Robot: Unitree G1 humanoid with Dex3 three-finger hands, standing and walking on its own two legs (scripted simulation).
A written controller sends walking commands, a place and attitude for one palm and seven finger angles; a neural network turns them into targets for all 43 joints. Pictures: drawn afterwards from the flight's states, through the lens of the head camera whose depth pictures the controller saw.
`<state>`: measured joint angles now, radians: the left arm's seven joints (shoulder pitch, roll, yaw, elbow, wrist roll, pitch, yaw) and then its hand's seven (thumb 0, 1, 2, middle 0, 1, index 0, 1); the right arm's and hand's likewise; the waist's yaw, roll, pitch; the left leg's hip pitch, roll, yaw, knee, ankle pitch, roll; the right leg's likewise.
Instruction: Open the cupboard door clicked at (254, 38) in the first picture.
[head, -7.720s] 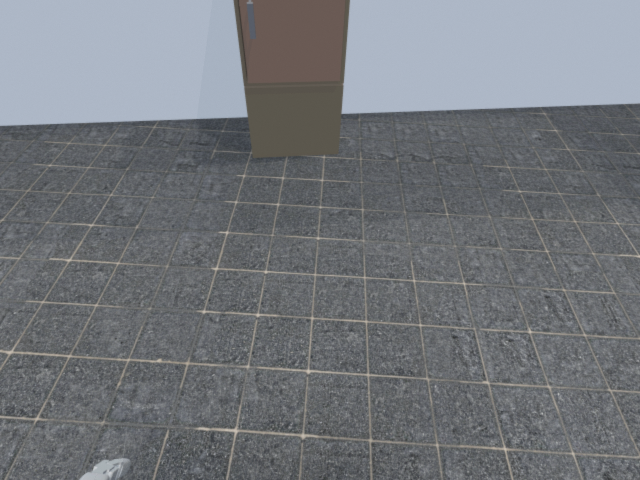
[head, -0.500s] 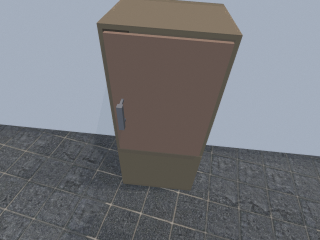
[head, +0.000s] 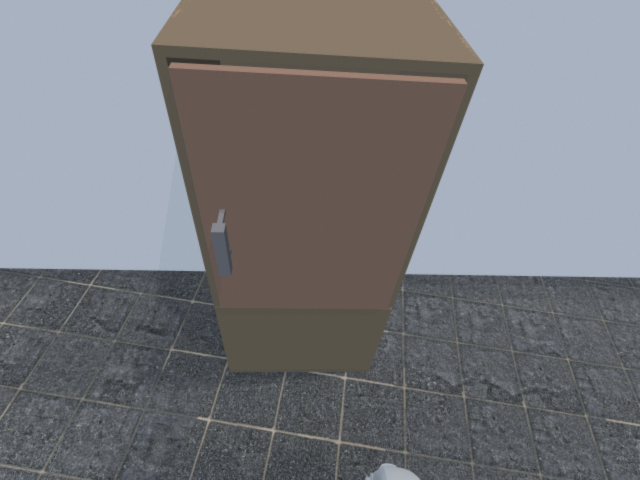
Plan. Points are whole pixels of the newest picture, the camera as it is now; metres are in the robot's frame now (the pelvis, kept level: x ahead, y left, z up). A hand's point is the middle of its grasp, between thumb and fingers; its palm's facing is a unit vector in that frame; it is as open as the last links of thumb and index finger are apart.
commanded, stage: come to a stop and stand still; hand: left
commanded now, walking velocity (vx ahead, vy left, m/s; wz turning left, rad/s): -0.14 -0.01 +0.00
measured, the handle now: (223, 242) +0.55 +0.18 -0.09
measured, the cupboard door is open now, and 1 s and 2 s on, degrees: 0 0 0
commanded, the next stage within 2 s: look again from close up in 1.34 s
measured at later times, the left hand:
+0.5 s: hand out of the picture +0.06 +0.19 -0.20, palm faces +0.09 -0.98 -0.20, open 7.3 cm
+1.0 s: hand out of the picture -0.06 +0.14 -0.19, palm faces +0.05 -0.99 -0.16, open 7.3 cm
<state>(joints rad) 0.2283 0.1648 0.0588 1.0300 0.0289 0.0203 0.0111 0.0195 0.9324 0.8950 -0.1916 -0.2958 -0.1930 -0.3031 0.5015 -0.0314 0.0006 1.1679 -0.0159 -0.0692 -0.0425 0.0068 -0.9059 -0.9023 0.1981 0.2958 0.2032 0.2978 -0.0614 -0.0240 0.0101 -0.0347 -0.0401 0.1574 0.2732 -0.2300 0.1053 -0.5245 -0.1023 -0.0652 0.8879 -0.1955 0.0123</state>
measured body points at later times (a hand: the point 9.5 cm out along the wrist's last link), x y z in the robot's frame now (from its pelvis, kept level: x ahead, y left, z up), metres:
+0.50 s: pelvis +0.01 +0.00 -0.02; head +0.02 +0.03 +0.43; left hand +0.06 +0.24 -0.18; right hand +0.04 -0.22 -0.16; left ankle -0.03 +0.05 -0.75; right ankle +0.04 -0.14 -0.71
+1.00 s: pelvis -0.04 -0.01 -0.01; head -0.05 -0.01 +0.44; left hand -0.06 +0.19 -0.17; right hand -0.06 -0.22 -0.17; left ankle -0.03 +0.05 -0.75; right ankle -0.01 -0.12 -0.75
